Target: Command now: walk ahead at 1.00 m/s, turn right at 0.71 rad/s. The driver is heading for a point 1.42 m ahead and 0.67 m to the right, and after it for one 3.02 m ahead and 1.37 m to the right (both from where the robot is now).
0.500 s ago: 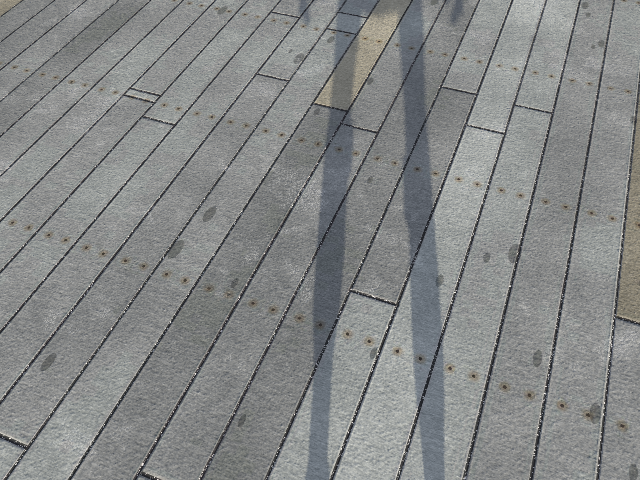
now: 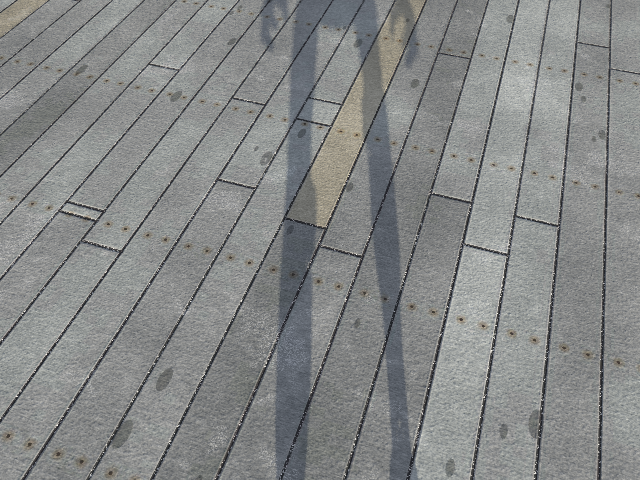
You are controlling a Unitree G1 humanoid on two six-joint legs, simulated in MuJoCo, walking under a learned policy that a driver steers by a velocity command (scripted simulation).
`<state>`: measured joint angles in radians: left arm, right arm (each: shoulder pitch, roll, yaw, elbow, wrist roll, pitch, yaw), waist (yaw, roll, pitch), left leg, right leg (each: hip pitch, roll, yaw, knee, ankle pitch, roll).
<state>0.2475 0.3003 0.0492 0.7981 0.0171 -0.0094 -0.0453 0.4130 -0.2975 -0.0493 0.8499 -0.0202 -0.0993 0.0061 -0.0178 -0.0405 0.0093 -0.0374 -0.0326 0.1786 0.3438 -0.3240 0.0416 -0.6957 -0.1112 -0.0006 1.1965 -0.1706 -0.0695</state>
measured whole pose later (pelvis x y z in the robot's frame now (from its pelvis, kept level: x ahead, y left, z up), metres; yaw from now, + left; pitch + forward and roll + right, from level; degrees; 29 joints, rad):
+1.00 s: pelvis +0.86 -0.28 -0.01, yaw -50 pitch +3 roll +2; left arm -0.06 0.31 0.00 0.57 0.04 -0.02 -0.09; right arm 0.58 -0.31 -0.04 0.91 -0.03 -0.10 0.01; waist -0.11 -0.03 0.00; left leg 0.17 0.01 0.18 0.14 -0.28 -0.03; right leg -0.75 -0.02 -0.01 0.78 -0.05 -0.11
